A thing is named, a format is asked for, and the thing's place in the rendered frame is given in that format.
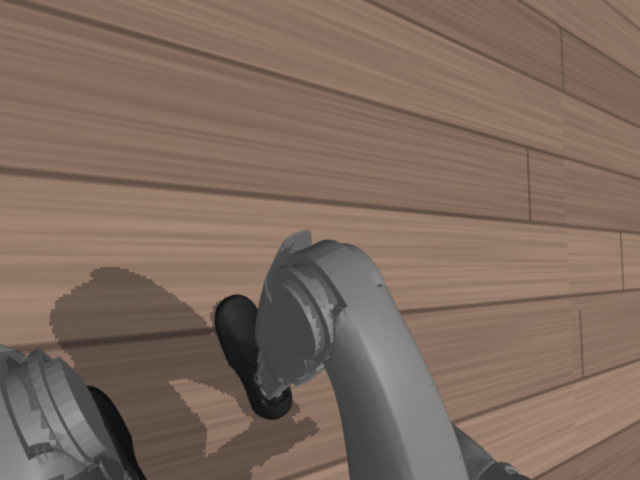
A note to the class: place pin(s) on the right robot hand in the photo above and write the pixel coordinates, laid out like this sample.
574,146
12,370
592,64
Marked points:
476,459

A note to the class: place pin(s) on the right robot arm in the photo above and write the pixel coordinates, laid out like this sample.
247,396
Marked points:
502,471

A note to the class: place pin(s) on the right robot foot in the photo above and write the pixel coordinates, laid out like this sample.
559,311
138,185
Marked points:
235,320

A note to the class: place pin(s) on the left robot foot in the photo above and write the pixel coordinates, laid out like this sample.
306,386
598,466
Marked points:
118,432

